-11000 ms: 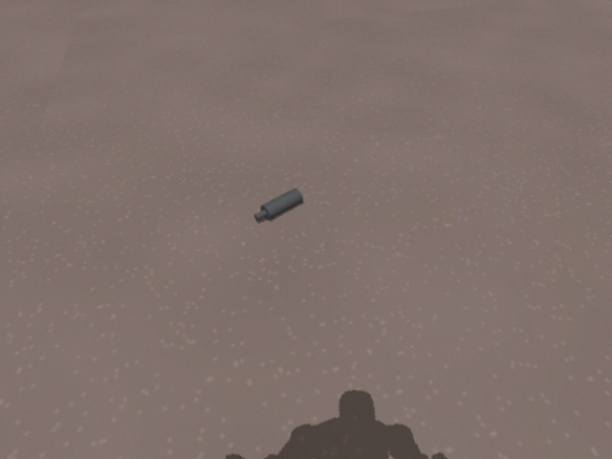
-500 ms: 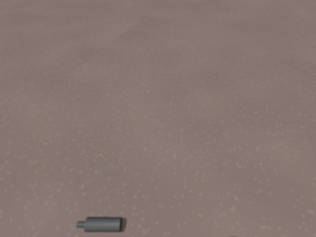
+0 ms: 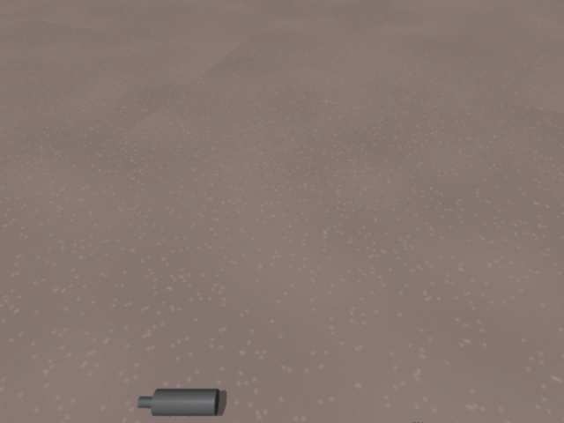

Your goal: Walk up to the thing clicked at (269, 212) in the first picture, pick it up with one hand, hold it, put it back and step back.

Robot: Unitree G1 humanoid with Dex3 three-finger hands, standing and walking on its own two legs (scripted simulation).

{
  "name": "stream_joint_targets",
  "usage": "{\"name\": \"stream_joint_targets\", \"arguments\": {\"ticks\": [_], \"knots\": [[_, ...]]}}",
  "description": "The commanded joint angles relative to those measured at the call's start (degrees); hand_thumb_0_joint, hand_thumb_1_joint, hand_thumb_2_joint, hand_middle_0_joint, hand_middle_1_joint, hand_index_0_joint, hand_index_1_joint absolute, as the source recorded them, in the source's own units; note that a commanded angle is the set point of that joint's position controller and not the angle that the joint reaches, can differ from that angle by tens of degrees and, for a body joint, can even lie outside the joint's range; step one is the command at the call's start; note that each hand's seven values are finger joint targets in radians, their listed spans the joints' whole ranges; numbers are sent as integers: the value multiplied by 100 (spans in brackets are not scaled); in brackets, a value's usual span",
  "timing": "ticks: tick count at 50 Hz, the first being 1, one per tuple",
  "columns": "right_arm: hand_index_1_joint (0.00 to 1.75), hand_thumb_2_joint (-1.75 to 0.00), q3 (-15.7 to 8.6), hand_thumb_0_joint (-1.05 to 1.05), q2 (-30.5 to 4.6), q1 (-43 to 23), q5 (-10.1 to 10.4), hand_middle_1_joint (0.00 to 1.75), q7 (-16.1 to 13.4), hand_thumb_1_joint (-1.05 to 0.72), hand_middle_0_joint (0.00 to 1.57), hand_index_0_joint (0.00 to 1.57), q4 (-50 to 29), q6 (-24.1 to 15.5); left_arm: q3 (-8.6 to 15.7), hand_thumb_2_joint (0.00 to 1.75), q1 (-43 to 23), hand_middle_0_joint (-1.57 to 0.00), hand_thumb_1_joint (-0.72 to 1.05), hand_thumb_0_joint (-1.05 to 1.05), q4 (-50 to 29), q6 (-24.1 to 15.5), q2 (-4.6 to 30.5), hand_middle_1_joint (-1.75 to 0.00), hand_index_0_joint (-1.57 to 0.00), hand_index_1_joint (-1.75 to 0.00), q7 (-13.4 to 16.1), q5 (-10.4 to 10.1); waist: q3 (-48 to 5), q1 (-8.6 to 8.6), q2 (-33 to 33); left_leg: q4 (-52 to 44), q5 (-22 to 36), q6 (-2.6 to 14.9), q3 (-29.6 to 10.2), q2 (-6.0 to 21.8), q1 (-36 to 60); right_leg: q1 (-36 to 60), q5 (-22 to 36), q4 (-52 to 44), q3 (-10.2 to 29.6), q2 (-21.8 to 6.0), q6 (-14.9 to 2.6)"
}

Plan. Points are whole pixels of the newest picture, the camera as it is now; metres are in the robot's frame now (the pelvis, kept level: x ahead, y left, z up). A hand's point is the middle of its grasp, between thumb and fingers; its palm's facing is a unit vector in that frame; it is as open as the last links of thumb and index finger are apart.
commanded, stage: stand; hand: left
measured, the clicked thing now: (178, 402) +0.39 +0.35 -0.74
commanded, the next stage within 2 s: walk up in 0.76 s
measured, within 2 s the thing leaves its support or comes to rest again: neither
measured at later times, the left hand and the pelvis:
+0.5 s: hand out of the picture +0.07 +0.25 -0.15, palm faces -0.03 -0.94 -0.35, open 7.4 cm; pelvis +0.00 +0.00 +0.00, yaw +0 degrees
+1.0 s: hand out of the picture +0.03 +0.35 -0.15, palm faces +0.01 -0.87 -0.49, open 7.4 cm; pelvis -0.01 +0.06 -0.02, yaw +2 degrees
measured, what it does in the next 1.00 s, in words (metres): lifts its left foot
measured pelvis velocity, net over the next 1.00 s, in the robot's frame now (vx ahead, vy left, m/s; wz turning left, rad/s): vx -0.01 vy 0.06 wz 0.03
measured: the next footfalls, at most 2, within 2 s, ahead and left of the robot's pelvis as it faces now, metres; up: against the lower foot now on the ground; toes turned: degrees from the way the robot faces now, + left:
left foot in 1.06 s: +0.06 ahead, +0.23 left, +0.00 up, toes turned +2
right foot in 1.62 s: +0.06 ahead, -0.03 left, +0.00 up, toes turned -3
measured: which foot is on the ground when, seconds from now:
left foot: down 0.00-0.78, up 0.80-1.00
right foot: down 0.00-1.00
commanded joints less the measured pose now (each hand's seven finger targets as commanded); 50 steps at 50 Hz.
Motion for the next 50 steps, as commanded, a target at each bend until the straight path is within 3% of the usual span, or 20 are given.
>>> {"name": "stream_joint_targets", "arguments": {"ticks": [1,37,38,39,40,41,42,43,44,45,46,48,50], "knots": [[30,-90,-229,0,-1181,-146,-25,30,-93,-90,20,20,-308,-105,250,90,-154,-20,90,0,-319,-114,1276,-30,-20,-30,101,4,-439,7,-93,-280,721,260,-347,550,-41,122,828,-323,426,-613,-217],[30,-90,-220,0,-1188,-100,-13,30,-97,-90,20,20,-327,-109,269,90,-152,-20,90,0,-310,-122,1264,-30,-20,-30,103,0,-426,12,-31,-283,852,263,-364,566,-63,234,1002,-292,399,-611,-206],[30,-90,-564,0,-1734,-231,-328,30,54,-90,20,20,-710,160,601,90,665,-20,90,0,-214,-208,1972,-30,-20,-30,318,5,-299,299,421,649,281,340,110,91,-836,635,681,-287,864,-1025,-446],[30,-90,-528,0,-1390,-367,-358,30,123,-90,20,20,-912,279,724,90,1064,-20,90,0,-161,-226,2266,-30,-20,-30,424,35,-216,462,-220,1535,-1099,244,185,-143,-1637,970,716,-564,1623,-1697,-839],[30,-90,-553,0,-1346,-336,-402,30,162,-90,20,20,-1031,388,823,90,1102,-20,90,0,-232,-246,2359,-30,-20,-30,499,108,-64,490,-247,2584,-1733,238,-331,-31,-2018,792,349,-679,2066,-2138,-1190],[30,-90,-592,0,-1356,-199,-413,30,211,-90,20,20,-1180,450,880,90,1005,-20,90,0,-404,-254,2389,-30,-20,-30,539,148,-7,419,-324,3181,-1832,280,-570,119,-2206,551,71,-647,2168,-2321,-1393],[30,-90,-625,0,-1340,-54,-397,30,263,-90,20,20,-1228,477,863,90,808,-20,90,0,-588,-263,2227,-30,-20,-30,554,161,59,310,-362,3467,-1765,300,-699,220,-2261,300,157,-583,1923,-2223,-1459],[30,-90,-651,0,-1289,96,-370,30,303,-90,20,20,-1241,485,810,90,569,-20,90,0,-728,-271,2026,-30,-20,-30,548,158,43,170,-513,3607,-1698,292,-773,267,-2197,91,414,-523,1586,-2035,-1434],[30,-90,-693,0,-1292,276,-357,30,346,-90,20,20,-1315,509,814,90,363,-20,90,0,-841,-273,1995,-30,-20,-30,550,178,-5,37,-761,3780,-1615,270,-814,330,-2067,-129,318,-528,1413,-1934,-1412],[30,-90,-727,0,-1273,319,-363,30,386,-90,20,20,-1364,527,800,90,363,-20,90,0,-907,-277,1969,-30,-20,-30,540,186,-58,13,-811,3693,-1531,236,-761,320,-2073,-114,299,-463,1174,-1746,-1355],[30,-90,-735,0,-1262,236,-362,30,408,-90,20,20,-1436,543,794,90,496,-20,90,0,-955,-285,1974,-30,-20,-30,531,193,-49,117,-870,3503,-1511,203,-662,295,-2051,-127,388,-347,1087,-1650,-1331],[30,-90,-783,0,-1297,219,-342,30,414,-90,20,20,-1604,544,826,90,423,-20,90,0,-1141,-290,2066,-30,-20,-30,529,237,-75,100,-1111,3071,-1578,208,-635,436,-1895,-302,610,-42,979,-1685,-1373],[30,-90,-838,0,-1282,433,-296,30,396,-90,20,20,-1594,484,810,90,205,-20,90,0,-1296,-251,2040,-30,-20,-30,472,230,-228,2,-1258,2315,-1504,256,-429,314,-1357,-585,619,344,715,-1532,-1269]]}}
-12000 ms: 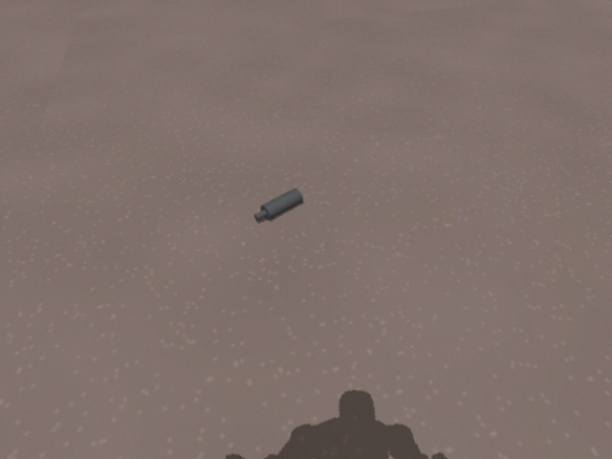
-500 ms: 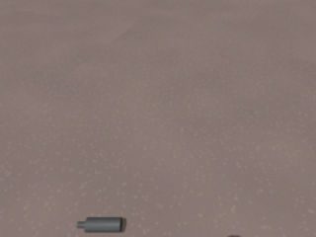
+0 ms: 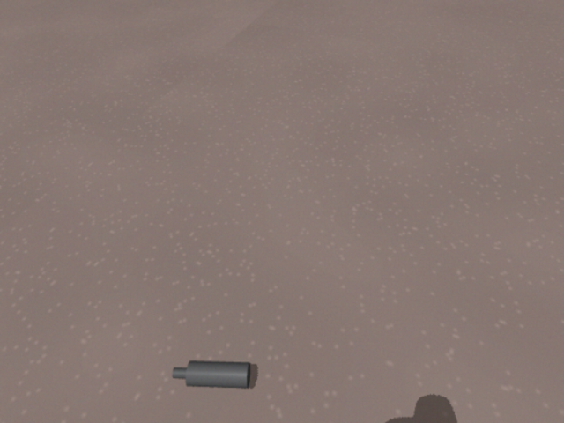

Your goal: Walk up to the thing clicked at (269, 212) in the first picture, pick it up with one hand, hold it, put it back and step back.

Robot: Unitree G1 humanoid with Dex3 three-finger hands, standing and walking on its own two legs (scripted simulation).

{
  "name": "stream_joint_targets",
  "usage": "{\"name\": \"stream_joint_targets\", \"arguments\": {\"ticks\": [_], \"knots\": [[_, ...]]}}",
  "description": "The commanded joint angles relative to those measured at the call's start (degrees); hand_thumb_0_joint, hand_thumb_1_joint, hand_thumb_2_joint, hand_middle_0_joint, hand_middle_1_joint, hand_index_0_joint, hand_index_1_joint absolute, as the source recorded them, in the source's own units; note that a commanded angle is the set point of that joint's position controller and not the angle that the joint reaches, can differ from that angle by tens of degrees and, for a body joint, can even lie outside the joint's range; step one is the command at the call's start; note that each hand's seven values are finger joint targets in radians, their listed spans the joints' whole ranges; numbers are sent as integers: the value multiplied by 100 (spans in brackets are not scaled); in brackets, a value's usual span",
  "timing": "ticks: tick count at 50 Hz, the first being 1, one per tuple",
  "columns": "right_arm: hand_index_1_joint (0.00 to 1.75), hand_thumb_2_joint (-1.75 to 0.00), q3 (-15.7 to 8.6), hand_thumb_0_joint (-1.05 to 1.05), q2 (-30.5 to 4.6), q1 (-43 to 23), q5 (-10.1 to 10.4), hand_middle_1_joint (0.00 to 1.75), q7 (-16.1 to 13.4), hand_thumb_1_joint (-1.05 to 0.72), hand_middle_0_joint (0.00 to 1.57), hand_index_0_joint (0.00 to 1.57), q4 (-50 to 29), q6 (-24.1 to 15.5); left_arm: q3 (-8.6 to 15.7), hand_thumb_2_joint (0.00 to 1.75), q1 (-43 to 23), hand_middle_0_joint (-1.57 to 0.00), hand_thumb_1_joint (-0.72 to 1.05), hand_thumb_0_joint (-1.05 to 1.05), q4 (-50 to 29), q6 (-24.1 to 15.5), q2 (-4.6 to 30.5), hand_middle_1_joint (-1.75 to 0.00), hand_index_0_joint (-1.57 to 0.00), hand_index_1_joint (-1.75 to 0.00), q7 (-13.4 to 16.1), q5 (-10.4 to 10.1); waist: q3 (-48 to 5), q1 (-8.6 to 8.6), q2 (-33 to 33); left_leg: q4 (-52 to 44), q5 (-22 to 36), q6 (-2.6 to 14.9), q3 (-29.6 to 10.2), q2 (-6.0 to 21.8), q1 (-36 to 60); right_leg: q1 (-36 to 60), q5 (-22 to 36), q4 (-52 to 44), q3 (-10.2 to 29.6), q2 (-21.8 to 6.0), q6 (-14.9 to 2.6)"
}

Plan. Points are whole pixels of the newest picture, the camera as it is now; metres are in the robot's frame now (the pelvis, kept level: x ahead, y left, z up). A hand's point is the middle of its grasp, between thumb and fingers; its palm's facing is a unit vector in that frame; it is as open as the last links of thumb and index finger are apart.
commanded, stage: walk up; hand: left
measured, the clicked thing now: (211, 374) +0.41 +0.29 -0.73
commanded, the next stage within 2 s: stand in 1.96 s
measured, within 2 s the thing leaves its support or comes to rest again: neither
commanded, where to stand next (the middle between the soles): +0.05 +0.03 m, yaw -3 degrees
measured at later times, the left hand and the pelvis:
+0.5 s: hand out of the picture +0.12 +0.33 -0.16, palm faces -0.13 -0.93 -0.35, open 7.4 cm; pelvis +0.02 +0.07 +0.00, yaw -5 degrees
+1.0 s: hand out of the picture +0.16 +0.25 -0.15, palm faces -0.09 -0.95 -0.29, open 7.4 cm; pelvis +0.01 +0.03 +0.00, yaw -4 degrees
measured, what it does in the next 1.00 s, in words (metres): steps on the spot: left foot, then right foot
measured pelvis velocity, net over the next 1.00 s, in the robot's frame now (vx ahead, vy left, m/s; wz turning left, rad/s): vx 0.01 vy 0.03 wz -0.08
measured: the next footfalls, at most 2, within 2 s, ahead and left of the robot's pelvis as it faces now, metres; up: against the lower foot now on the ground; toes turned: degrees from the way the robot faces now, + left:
left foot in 0.06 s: +0.07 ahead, +0.18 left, +0.00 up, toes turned +0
right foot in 0.62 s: +0.07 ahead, -0.08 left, +0.00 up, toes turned -5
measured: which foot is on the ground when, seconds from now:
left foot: up 0.00-0.04, down 0.06-0.66, up 0.68-0.88, down 0.90-1.00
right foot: down 0.00-0.08, up 0.10-0.60, down 0.62-1.00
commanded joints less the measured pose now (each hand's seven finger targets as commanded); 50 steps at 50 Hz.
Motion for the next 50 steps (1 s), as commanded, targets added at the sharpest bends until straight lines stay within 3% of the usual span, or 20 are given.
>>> {"name": "stream_joint_targets", "arguments": {"ticks": [1,3,4,6,9,18,25,28,30,31,32,33,34,37,41,44,46,47,48,50], "knots": [[30,-90,-280,0,-689,475,49,30,-54,-90,20,20,-429,-178,386,90,-592,-20,90,0,-774,-63,1750,-30,-20,-30,68,4,-685,-242,-1666,-1302,502,68,175,64,884,-562,822,55,575,-1129,-1260],[30,-90,-420,0,-854,1167,36,30,-171,-90,20,20,-99,-288,206,90,-514,-20,90,0,-827,60,1223,-30,-20,-30,-11,-70,-871,-586,-529,-2452,1384,124,384,-209,2077,-1329,-233,1716,102,-321,-827],[30,-90,-447,0,-1288,1055,-49,30,-232,-90,20,20,-235,-368,45,90,-160,-20,90,0,-886,101,658,-30,-20,-30,-14,-139,-800,-456,1106,-3231,1312,427,-1410,905,1949,-2070,-2224,3003,-79,654,-558],[30,-90,-409,0,-1747,273,134,30,-296,-90,20,20,-535,-449,143,90,-72,-20,90,0,-636,169,1258,-30,-20,-30,55,-191,-623,-299,950,-3874,-1106,1325,-2907,1760,222,-1350,-2347,3503,865,484,-558],[30,-90,-171,0,-1069,-280,181,30,-424,-90,20,20,-678,-576,166,90,416,-20,90,0,-274,172,1318,-30,-20,-30,-66,-248,-284,135,366,-3213,-25,917,-1381,1042,711,-1664,-1348,3469,1126,363,-505],[30,-90,-177,0,-1095,905,319,30,-724,-90,20,20,-356,-895,153,90,-191,-20,90,0,-606,339,1174,-30,-20,-30,-213,-122,-620,-282,138,-2445,5174,729,-974,1495,2410,-1687,-1303,2359,848,475,-393],[30,-90,-172,0,-1080,584,277,30,-804,-90,20,20,-614,-903,191,90,-305,-20,90,0,-854,434,1015,-30,-20,-30,-365,-129,-612,-175,214,-2322,4509,1057,-580,1511,1844,-1205,-1112,2007,519,264,-482],[30,-90,-84,0,-1033,203,275,30,-746,-90,20,20,-732,-857,201,90,-141,-20,90,0,-801,390,936,-30,-20,-30,-415,-148,-671,-8,299,-2058,3836,909,-204,1238,1184,-352,-865,1215,147,330,-524],[30,-90,13,0,-911,67,309,30,-687,-90,20,20,-746,-789,239,90,31,-20,90,0,-661,315,939,-30,-20,-30,-408,-129,-687,162,114,-1618,2918,571,140,830,534,524,44,212,135,446,-637],[30,-90,100,0,-694,106,355,30,-663,-90,20,20,-745,-770,273,90,17,-20,90,0,-668,255,1108,-30,-20,-30,-376,-107,-852,163,-388,-1228,2363,327,374,558,313,859,715,-148,732,75,-782],[30,-90,187,0,-438,143,407,30,-639,-90,20,20,-780,-751,335,90,-95,-20,90,0,-734,169,1431,-30,-20,-30,-353,-70,-872,119,-1327,-439,1219,37,641,21,-91,845,1141,-530,2117,-858,-1144],[30,-90,221,0,-421,131,392,30,-665,-90,20,20,-723,-691,256,90,-405,-20,90,0,-853,128,1449,-30,-20,-30,-336,-122,-824,122,-1324,-57,-797,-2,404,-233,-21,338,1010,-711,2712,-1521,-1752],[30,-90,175,0,-576,188,382,30,-676,-90,20,20,-582,-681,251,90,-612,-20,90,0,-876,130,1529,-30,-20,-30,-348,-105,-692,95,-1428,125,-1107,-20,186,-115,481,-306,1012,-603,2774,-1591,-1959],[30,-90,208,0,-628,353,428,30,-620,-90,20,20,-292,-724,168,90,-915,-20,90,0,-892,131,1198,-30,-20,-30,-303,-119,-508,-67,-1354,-174,-537,16,147,-207,287,-43,1299,-475,1591,-885,-1431],[30,-90,285,0,-598,436,399,30,-643,-90,20,20,-151,-762,185,90,-676,-20,90,0,-830,127,1204,-30,-20,-30,-299,-110,-878,105,-1472,-969,-108,-79,243,-280,305,591,1866,-262,1429,-764,-1370],[30,-90,285,0,-511,641,329,30,-666,-90,20,20,43,-854,159,90,-1003,-20,90,0,-835,179,1127,-30,-20,-30,-317,-200,-1130,-146,-1371,-2533,1094,-59,356,-285,1094,470,2040,178,1125,-743,-1159],[30,-90,207,0,-748,602,242,30,-690,-90,20,20,82,-906,86,90,-1113,-20,90,0,-860,200,903,-30,-20,-30,-343,-307,-1191,-141,-756,-2891,2441,148,-466,282,1894,-306,1352,391,910,-455,-702],[30,-90,197,0,-946,172,254,30,-675,-90,20,20,-19,-938,55,90,-1046,-20,90,0,-785,205,760,-30,-20,-30,-347,-344,-1074,33,-342,-3016,2397,412,-1043,758,1548,-240,607,330,583,-14,-491],[30,-90,223,0,-997,-240,282,30,-632,-90,20,20,-39,-922,83,90,-955,-20,90,0,-558,239,848,-30,-20,-30,-340,-316,-846,194,-237,-2866,1690,613,-998,841,832,220,-440,76,468,88,-467],[30,-90,334,0,-697,-318,305,30,-576,-90,20,20,43,-891,79,90,-1078,-20,90,0,-451,161,952,-30,-20,-30,-365,-224,-673,124,-330,-2830,1438,280,-396,379,709,494,-258,-500,847,-189,-585]]}}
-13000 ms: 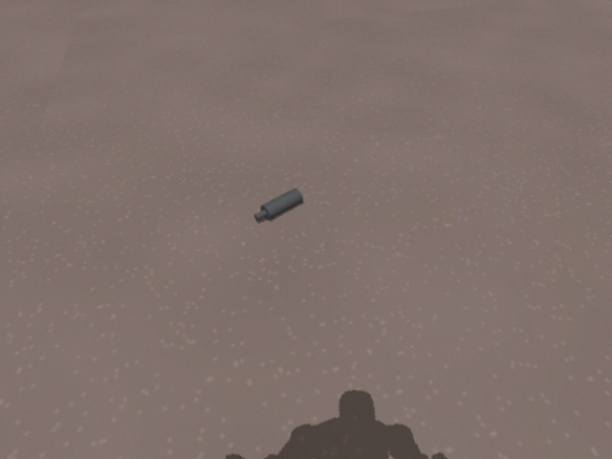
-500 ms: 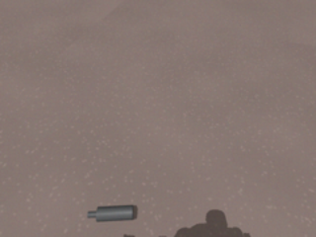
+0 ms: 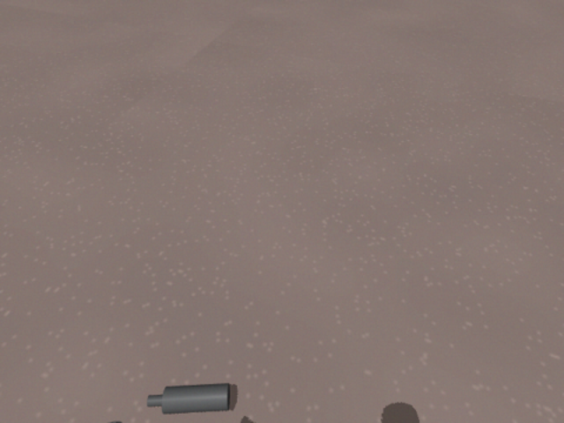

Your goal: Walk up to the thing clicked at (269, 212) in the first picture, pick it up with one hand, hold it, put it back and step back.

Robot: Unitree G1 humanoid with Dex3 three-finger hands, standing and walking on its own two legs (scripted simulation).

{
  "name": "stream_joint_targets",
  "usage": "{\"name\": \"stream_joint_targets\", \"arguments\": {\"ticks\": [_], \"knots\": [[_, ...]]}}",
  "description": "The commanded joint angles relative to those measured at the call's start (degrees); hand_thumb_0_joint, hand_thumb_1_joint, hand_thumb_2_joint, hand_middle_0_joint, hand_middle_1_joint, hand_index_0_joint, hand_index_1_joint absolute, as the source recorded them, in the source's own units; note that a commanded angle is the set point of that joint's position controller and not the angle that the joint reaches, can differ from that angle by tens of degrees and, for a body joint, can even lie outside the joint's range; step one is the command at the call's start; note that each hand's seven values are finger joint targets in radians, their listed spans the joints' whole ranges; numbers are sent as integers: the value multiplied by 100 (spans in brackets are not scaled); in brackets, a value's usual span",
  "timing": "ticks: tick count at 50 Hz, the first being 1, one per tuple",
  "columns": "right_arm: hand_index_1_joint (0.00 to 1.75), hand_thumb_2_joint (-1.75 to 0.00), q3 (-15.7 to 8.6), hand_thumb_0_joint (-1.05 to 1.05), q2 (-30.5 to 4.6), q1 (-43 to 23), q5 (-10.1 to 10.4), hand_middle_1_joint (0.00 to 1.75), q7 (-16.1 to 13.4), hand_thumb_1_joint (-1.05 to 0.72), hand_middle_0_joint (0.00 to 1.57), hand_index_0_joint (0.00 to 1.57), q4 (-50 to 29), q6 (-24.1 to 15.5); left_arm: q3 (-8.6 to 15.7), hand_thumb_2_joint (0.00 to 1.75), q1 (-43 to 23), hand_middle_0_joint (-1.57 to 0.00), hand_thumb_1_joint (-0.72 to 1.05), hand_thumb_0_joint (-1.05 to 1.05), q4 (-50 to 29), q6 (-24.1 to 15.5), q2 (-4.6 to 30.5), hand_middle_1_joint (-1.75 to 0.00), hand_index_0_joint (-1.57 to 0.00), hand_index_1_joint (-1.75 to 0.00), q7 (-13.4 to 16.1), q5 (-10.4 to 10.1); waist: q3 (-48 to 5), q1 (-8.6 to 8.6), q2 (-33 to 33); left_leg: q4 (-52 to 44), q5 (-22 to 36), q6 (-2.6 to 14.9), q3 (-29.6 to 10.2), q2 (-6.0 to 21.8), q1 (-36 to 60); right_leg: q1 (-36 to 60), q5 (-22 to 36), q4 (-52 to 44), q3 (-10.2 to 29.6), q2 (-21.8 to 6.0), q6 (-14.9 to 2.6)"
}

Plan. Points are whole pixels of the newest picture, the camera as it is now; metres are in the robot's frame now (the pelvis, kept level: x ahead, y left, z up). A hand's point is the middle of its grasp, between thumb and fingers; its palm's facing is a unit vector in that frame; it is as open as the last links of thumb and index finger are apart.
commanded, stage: walk up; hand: left
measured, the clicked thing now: (188, 398) +0.37 +0.29 -0.73
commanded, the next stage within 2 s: stand in 0.96 s
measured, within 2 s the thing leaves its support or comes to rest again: neither
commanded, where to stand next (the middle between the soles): +0.04 +0.00 m, yaw +2 degrees
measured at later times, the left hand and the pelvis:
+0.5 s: hand out of the picture +0.07 +0.26 -0.14, palm faces +0.05 -0.94 -0.33, open 7.4 cm; pelvis +0.00 +0.00 +0.01, yaw +1 degrees
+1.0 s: hand out of the picture +0.10 +0.25 -0.14, palm faces +0.03 -0.95 -0.32, open 7.4 cm; pelvis +0.01 +0.00 +0.01, yaw +1 degrees
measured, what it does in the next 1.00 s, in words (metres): stands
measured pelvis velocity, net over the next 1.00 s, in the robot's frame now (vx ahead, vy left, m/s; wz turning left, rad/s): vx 0.01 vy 0.00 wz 0.02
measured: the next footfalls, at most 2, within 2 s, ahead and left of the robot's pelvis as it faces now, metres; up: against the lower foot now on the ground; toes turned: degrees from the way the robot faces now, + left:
none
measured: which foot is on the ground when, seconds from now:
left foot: down 0.00-1.00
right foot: down 0.00-1.00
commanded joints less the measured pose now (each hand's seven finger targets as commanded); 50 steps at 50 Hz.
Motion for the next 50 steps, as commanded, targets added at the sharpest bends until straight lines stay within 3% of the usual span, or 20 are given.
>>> {"name": "stream_joint_targets", "arguments": {"ticks": [1,5,11,24,31,47,50], "knots": [[30,-90,-247,0,-1246,-469,-7,30,-62,-90,20,20,-328,-158,324,90,-362,-20,90,0,-204,-212,1316,-30,-20,-30,61,49,-534,129,389,-869,495,320,-466,544,-325,630,211,-1110,896,-677,-261],[30,-90,-225,0,-1276,-516,0,30,-57,-90,20,20,-146,-186,294,90,-294,-20,90,0,62,-224,1248,-30,-20,-30,63,9,-530,164,546,-1082,822,306,-616,663,-178,738,604,-1184,620,-575,-211],[30,-90,-203,0,-1233,-501,23,30,-64,-90,20,20,-8,-161,282,90,-394,-20,90,0,279,-245,1265,-30,-20,-30,55,36,-617,70,115,-1091,790,289,-495,627,42,721,602,-1477,691,-672,-169],[30,-90,-182,0,-1221,-738,7,30,-51,-90,20,20,201,-126,293,90,-308,-20,90,0,572,-246,1272,-30,-20,-30,68,45,-606,116,59,-1240,968,258,-519,616,155,740,521,-1713,613,-688,-71],[30,-90,-171,0,-1205,-766,15,30,-61,-90,20,20,243,-136,296,90,-261,-20,90,0,605,-247,1261,-30,-20,-30,79,43,-807,139,142,-1227,1363,254,-519,655,203,985,1101,-1600,530,-712,-39],[30,-90,-197,0,-1189,-802,9,30,-80,-90,20,20,281,-119,302,90,-265,-20,90,0,640,-218,1205,-30,-20,-30,108,43,-768,127,210,-1289,1617,251,-525,679,211,1072,1286,-1541,426,-700,-23],[30,-90,-177,0,-1184,-835,-26,30,-71,-90,20,20,309,-78,218,90,-253,-20,90,0,657,-309,1257,-30,-20,-30,131,61,-873,113,276,-1307,1691,201,-526,712,322,1174,1577,-1549,491,-774,-30]]}}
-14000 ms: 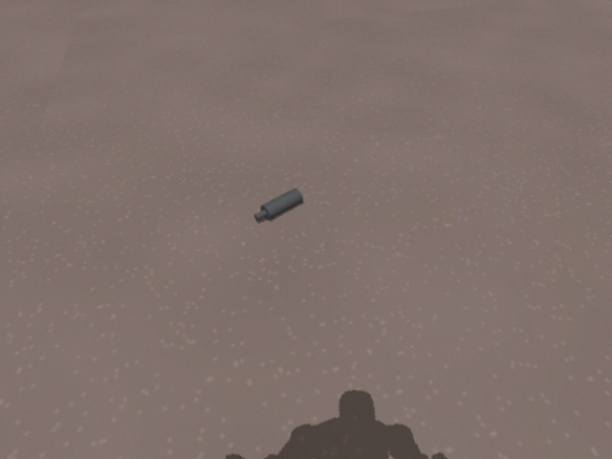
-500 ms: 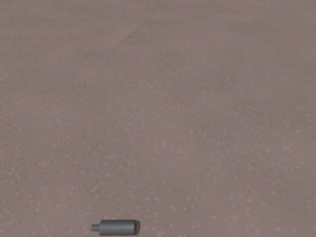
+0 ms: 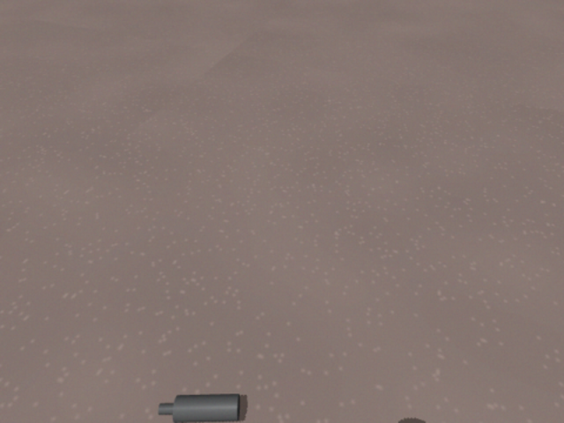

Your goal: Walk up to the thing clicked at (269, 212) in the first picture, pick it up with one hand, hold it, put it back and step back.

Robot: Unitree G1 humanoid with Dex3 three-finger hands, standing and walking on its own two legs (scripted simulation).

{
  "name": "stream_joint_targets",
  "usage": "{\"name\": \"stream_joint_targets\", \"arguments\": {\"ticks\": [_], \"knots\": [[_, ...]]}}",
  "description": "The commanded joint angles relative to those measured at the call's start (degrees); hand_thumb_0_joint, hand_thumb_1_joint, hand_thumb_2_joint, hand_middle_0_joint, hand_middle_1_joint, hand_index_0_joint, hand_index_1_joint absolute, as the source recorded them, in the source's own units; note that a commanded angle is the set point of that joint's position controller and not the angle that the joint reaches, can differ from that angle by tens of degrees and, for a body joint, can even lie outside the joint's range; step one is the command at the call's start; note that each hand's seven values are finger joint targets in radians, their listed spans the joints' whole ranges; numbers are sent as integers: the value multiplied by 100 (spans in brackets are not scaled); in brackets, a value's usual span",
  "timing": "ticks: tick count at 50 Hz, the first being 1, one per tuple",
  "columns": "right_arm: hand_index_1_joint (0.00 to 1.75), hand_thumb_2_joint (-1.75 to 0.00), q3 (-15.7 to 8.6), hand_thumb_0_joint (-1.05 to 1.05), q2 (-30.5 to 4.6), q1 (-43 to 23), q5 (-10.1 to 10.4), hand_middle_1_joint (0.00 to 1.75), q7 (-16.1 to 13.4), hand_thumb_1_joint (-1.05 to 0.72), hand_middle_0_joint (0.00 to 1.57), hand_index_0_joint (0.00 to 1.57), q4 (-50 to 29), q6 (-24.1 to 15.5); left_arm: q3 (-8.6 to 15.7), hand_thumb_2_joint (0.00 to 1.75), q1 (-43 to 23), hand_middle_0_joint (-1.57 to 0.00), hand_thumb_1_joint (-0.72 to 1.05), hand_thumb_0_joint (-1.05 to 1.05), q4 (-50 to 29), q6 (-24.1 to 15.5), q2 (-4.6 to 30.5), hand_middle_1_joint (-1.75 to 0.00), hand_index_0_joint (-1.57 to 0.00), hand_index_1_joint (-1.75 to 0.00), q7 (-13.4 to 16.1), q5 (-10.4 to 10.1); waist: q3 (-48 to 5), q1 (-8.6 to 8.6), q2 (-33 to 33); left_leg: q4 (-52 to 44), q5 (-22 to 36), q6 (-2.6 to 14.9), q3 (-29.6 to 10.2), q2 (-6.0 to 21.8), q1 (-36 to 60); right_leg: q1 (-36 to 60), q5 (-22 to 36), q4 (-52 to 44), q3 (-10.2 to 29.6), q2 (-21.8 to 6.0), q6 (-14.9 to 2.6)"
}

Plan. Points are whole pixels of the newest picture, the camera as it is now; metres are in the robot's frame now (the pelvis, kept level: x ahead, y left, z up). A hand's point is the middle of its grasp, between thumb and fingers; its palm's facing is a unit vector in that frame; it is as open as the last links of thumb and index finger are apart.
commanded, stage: stand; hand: left
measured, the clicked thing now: (199, 408) +0.37 +0.28 -0.74
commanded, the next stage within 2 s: walk up in 0.96 s
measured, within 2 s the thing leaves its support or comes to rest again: neither
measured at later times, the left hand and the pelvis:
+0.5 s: hand out of the picture +0.07 +0.25 -0.15, palm faces -0.02 -0.94 -0.35, open 7.4 cm; pelvis -0.01 +0.00 +0.00, yaw +0 degrees
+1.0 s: hand out of the picture +0.08 +0.25 -0.15, palm faces -0.02 -0.94 -0.35, open 7.4 cm; pelvis -0.01 -0.01 +0.00, yaw -1 degrees
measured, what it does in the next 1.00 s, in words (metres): stands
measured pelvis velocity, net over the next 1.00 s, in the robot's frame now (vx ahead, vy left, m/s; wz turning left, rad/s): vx -0.01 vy -0.01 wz -0.01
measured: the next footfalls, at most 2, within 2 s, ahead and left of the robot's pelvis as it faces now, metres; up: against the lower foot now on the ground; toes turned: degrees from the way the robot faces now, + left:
left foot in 1.28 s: -0.07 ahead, +0.15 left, +0.00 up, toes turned -2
right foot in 1.72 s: -0.14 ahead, -0.06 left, +0.00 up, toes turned -2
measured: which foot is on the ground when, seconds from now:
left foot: down 0.00-1.00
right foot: down 0.00-1.00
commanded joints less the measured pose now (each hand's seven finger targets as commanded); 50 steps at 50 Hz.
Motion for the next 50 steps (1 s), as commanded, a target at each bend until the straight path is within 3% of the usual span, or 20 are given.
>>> {"name": "stream_joint_targets", "arguments": {"ticks": [1,11,16,18,19,27,38,47,48,49,50], "knots": [[30,-90,-218,0,-1191,-242,-21,30,-91,-90,20,20,-311,-88,165,90,-167,-20,90,0,-314,-187,1257,-30,-20,-30,121,18,-621,40,40,-297,1186,184,-397,663,-136,498,1012,-280,619,-780,-66],[30,-90,-206,0,-1217,-239,-24,30,-51,-90,20,20,-261,-76,90,90,-149,-20,90,0,-317,-197,1318,-30,-20,-30,127,9,-425,33,-60,-483,761,176,-396,658,-140,296,527,-373,629,-761,-75],[30,-90,-199,0,-1210,-183,-28,30,-33,-90,20,20,-245,-61,62,90,-143,-20,90,0,-327,-223,1349,-30,-20,-30,140,18,-498,-3,-104,-437,775,196,-373,662,-117,315,654,-378,650,-772,-54],[30,-90,-216,0,-1235,-208,-16,30,-28,-90,20,20,-226,-50,52,90,-77,-20,90,0,-316,-221,1347,-30,-20,-30,143,11,-441,22,-61,-459,548,188,-378,636,-82,192,331,-445,671,-765,-57],[30,-90,-204,0,-1228,-157,-25,30,-26,-90,20,20,-231,-55,49,90,-140,-20,90,0,-335,-226,1361,-30,-20,-30,139,13,-458,-18,-53,-461,672,213,-374,662,-177,319,550,-393,669,-783,-66],[30,-90,-189,0,-1196,-98,-10,30,-12,-90,20,20,-192,-43,41,90,-8,-20,90,0,-309,-225,1416,-30,-20,-30,139,9,-378,4,-68,-453,390,200,-383,626,-159,143,212,-455,720,-771,-70],[30,-90,-187,0,-1216,-71,-24,30,-18,-90,20,20,-179,-35,19,90,37,-20,90,0,-344,-222,1412,-30,-20,-30,143,5,-412,23,-14,-422,506,186,-362,638,-179,192,318,-428,719,-758,-83],[30,-90,-179,0,-1223,-4,-23,30,-32,-90,20,20,-197,-38,21,90,20,-20,90,0,-376,-232,1411,-30,-20,-30,155,4,-525,-17,-77,-406,818,182,-336,665,-111,307,879,-324,699,-763,-87],[30,-90,-296,0,-1478,-254,42,30,-32,-90,20,20,-250,75,326,90,13,-20,90,0,-470,-128,1682,-30,-20,-30,201,-91,293,91,-106,275,1659,286,-346,525,-630,-197,2026,112,788,-742,-133],[30,-90,-301,0,-1377,-134,94,30,-48,-90,20,20,-341,118,347,90,110,-20,90,0,-559,-91,1707,-30,-20,-30,230,-99,12,45,-205,623,1860,286,-211,470,-586,-27,2511,238,749,-834,-253],[30,-90,-307,0,-1302,-31,111,30,-55,-90,20,20,-368,140,359,90,137,-20,90,0,-616,-57,1692,-30,-20,-30,242,-105,-144,46,-321,941,1703,268,-53,337,-528,-19,2732,249,843,-970,-417]]}}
